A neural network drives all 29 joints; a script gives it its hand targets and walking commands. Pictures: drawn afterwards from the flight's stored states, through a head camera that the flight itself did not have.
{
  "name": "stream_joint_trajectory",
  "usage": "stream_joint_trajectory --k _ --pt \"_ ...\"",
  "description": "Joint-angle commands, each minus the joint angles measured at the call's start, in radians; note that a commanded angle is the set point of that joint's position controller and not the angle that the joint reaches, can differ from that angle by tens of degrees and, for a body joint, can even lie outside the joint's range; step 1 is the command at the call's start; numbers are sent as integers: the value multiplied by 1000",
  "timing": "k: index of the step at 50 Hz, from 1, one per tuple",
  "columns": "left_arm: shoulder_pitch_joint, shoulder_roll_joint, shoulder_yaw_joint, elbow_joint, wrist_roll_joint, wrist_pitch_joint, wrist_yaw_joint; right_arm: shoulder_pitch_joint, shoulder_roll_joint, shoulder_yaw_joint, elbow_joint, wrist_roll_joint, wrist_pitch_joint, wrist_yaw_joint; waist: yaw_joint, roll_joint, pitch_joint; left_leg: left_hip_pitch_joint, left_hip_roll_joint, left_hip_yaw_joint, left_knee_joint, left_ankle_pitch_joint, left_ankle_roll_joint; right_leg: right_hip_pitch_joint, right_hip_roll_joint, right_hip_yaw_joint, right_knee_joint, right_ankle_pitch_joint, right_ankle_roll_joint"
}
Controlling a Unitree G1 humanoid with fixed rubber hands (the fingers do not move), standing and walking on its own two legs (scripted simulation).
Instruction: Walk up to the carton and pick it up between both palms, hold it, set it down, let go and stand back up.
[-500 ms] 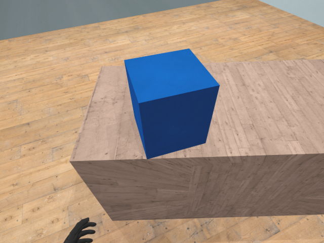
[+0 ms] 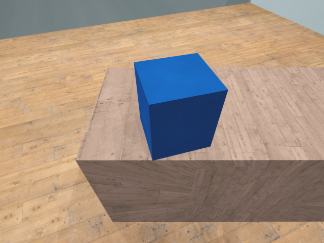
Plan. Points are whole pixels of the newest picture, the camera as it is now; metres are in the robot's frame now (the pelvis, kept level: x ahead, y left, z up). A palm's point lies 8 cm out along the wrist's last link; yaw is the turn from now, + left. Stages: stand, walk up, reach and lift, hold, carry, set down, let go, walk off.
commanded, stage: walk up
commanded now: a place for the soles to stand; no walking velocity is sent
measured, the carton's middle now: (174, 107) +0.52 -0.01 +0.03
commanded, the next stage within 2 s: stand in 1.84 s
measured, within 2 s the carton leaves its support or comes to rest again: neither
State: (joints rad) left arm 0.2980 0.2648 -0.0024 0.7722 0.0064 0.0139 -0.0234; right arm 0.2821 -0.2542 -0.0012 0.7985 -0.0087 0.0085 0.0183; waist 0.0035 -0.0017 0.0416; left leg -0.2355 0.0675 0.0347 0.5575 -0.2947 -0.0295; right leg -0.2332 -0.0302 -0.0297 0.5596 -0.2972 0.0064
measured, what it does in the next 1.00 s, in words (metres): steps on the spot: right foot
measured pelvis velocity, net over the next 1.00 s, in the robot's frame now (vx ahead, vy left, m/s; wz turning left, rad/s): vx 0.09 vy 0.00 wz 0.00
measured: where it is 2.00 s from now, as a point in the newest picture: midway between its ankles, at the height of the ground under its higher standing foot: outside the picture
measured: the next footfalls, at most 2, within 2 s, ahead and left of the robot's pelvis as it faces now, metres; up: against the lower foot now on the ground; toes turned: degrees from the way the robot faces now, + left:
right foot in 0.64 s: +0.13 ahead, -0.10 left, +0.00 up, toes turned +3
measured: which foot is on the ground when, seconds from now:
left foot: down 0.00-1.00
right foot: down 0.00-0.44, up 0.46-0.62, down 0.64-1.00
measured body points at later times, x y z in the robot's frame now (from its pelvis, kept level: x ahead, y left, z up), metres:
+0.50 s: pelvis +0.06 +0.01 -0.01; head +0.09 +0.02 +0.44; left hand +0.12 +0.28 -0.14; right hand +0.16 -0.24 -0.13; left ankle +0.05 +0.13 -0.73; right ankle +0.01 -0.12 -0.71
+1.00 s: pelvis +0.09 +0.00 +0.00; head +0.11 +0.00 +0.45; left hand +0.22 +0.25 -0.11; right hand +0.17 -0.25 -0.13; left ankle +0.05 +0.13 -0.73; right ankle +0.10 -0.10 -0.73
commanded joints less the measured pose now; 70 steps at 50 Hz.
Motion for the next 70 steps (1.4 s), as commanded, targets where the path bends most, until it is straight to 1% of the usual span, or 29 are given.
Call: stream_joint_trajectory --k 1,4,5,7,8,10,12,14,17,19,20,21,22,23,24,27,29,31,32,33,34,35,38,40,44,48,58,61,70 --pt "32 158 77 -94 13 -24 8 39 -145 -68 -99 -13 -22 -5 -2 -21 101 -118 -1 -48 -98 -352 89 -122 -59 132 -188 -403 -90" --pt "37 155 78 -110 18 -31 6 74 -141 -73 -129 -21 -41 -2 -3 -18 103 -97 13 -86 -107 -235 88 -138 -64 138 -156 -282 -84" --pt "12 144 73 -124 20 -33 6 97 -155 -74 -131 -16 -47 -2 -19 27 102 -71 37 -124 -148 -217 96 -150 -41 103 -95 -220 -71" --pt "25 99 64 -142 24 -39 4 122 -215 -95 -116 -19 -45 -8 -21 121 80 -27 134 -268 -242 -283 157 -182 25 12 46 -127 -32" --pt "39 91 64 -141 27 -43 5 101 -229 -97 -121 -21 -39 -12 -12 136 92 -19 172 -294 -243 -213 181 -171 21 -6 47 -84 -25" --pt "73 103 70 -141 30 -55 8 89 -214 -86 -130 -19 -35 -12 2 98 60 -23 147 -216 -159 44 168 -90 5 2 -7 7 -36" --pt "113 138 78 -132 24 -70 11 71 -176 -74 -147 -16 -36 -11 7 35 -1 -21 46 -72 7 291 110 23 -42 79 -41 272 -67" --pt "167 203 96 -124 13 -67 17 71 -112 -58 -166 -20 -36 -12 32 -88 -70 -108 -35 20 176 209 52 164 -144 228 -63 419 -149" --pt "230 221 98 -110 27 -41 34 -6 -69 -49 -210 -26 -22 -22 82 -162 33 -344 -58 21 269 -312 25 236 -302 391 -129 565 -282" --pt "160 217 81 -117 31 -19 41 42 -57 -47 -216 -18 -38 -22 41 -141 79 -268 -34 21 67 -206 41 160 -263 301 -67 612 -238" --pt "89 216 68 -126 19 -14 39 115 -64 -58 -203 -18 -53 -19 -15 -145 35 -60 -34 15 -94 -5 62 31 -198 202 -3 548 -173" --pt "18 169 50 -167 9 -16 37 184 -135 -76 -181 -26 -61 -19 -62 -42 8 127 28 -96 -136 311 90 -131 -110 93 123 498 -74" --pt "-2 105 35 -200 8 -25 34 230 -227 -106 -162 -23 -60 -21 -81 109 -54 205 169 -286 -152 513 200 -191 21 -20 327 318 4" --pt "3 85 30 -206 20 -15 45 248 -250 -119 -149 -17 -51 -23 -96 153 -82 221 299 -372 -161 673 321 -206 54 -11 385 -212 16" --pt "-8 74 36 -200 24 -2 53 224 -210 -105 -158 -20 -44 -27 -95 121 -50 203 333 -363 -151 723 365 -239 10 44 460 -355 12" --pt "-5 66 44 -200 9 -19 42 138 -206 -89 -171 -38 -13 -47 -71 131 37 218 262 -242 -113 692 306 -327 -24 52 291 -338 7" --pt "25 68 49 -183 19 -26 37 69 -193 -79 -183 -25 -7 -44 -32 135 34 124 210 -157 -84 726 243 -164 -17 1 132 -171 9" --pt "109 74 55 -153 23 -35 30 -28 -194 -64 -201 2 -2 -34 39 160 -61 14 137 -59 25 623 157 88 6 -33 -108 203 -12" --pt "111 127 71 -145 30 -39 30 -22 -158 -49 -215 16 -8 -24 42 75 -106 -79 101 -36 83 479 103 202 -32 38 -112 363 -41" --pt "68 193 85 -162 29 -42 31 22 -110 -30 -235 28 -14 -21 20 -62 -135 -116 38 11 166 263 39 217 -187 238 -120 525 -126" --pt "23 222 81 -172 -6 -35 29 53 -98 -34 -205 24 0 -33 3 -98 -138 25 -15 7 161 -26 17 62 -284 293 -126 583 -236" --pt "-32 199 68 -166 -12 -31 24 59 -97 -29 -196 15 5 -38 -12 -103 -108 57 -8 -26 101 -64 27 17 -268 257 -107 572 -247" --pt "-92 162 46 -177 -16 -23 25 45 -131 -40 -167 4 -16 -25 -19 -114 -78 89 35 -53 -41 229 42 7 -140 130 -66 516 -116" --pt "-64 147 39 -159 -15 -23 25 30 -159 -52 -154 3 -26 -21 1 -73 -86 76 47 -60 -27 356 56 50 -107 88 -50 550 -82" --pt "-85 146 33 -138 -13 -22 18 37 -142 -45 -148 10 -27 -22 2 1 -104 84 55 -47 -67 355 55 89 -107 87 -55 503 -89" --pt "-115 148 34 -128 -11 -20 18 33 -144 -47 -150 14 -27 -19 1 17 -86 72 56 -45 -92 335 54 87 -95 73 -69 446 -78" --pt "-101 140 26 -76 -11 -25 12 38 -151 -47 -124 10 -34 -18 2 -8 -38 72 64 -55 -153 221 60 48 -84 83 -132 314 -61" --pt "-95 135 27 -59 -12 -26 11 37 -146 -43 -116 13 -34 -18 4 29 -38 54 65 -52 -171 161 62 59 -85 96 -145 267 -59" --pt "-54 138 38 -14 -7 -30 18 86 -135 -38 -74 5 -32 -18 -4 -11 21 6 48 -56 -195 -4 59 1 -79 117 -211 40 -55"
